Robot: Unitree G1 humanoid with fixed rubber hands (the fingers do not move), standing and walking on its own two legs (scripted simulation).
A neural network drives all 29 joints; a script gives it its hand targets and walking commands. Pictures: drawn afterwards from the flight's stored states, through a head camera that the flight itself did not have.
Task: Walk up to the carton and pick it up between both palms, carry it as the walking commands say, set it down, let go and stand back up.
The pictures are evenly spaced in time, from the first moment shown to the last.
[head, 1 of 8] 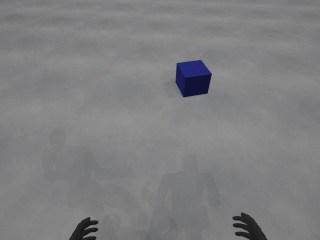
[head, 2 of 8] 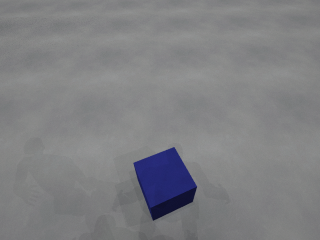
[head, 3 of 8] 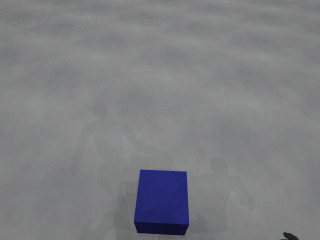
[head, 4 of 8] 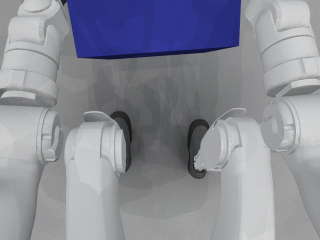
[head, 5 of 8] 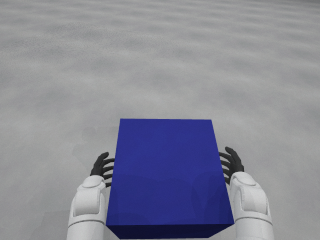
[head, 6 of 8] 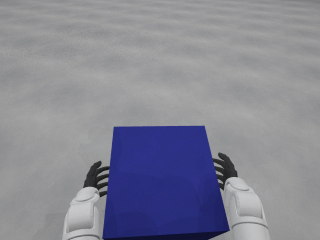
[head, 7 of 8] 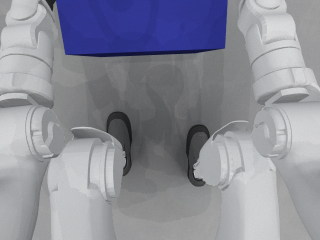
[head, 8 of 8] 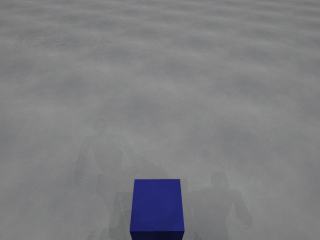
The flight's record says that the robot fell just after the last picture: no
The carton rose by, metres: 0.69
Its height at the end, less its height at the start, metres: +0.00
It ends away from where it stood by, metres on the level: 0.11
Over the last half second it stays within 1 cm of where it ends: yes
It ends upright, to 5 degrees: yes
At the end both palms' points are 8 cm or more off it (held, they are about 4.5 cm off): yes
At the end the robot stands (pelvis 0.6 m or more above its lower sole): yes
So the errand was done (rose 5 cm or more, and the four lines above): yes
